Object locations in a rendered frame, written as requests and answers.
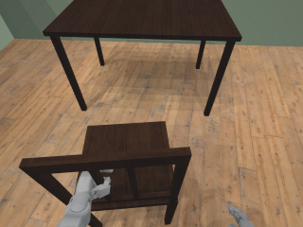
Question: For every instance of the chair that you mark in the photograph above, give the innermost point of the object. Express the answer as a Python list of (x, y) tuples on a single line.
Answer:
[(141, 160)]

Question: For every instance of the left robot forearm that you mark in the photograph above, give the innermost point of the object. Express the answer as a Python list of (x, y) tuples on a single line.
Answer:
[(77, 212)]

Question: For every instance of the left robot hand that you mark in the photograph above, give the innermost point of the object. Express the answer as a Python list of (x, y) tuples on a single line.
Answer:
[(87, 185)]

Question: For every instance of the table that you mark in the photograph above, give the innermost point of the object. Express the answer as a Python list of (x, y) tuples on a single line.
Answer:
[(184, 20)]

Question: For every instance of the right robot hand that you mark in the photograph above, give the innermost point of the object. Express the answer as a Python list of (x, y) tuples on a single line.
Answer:
[(239, 217)]

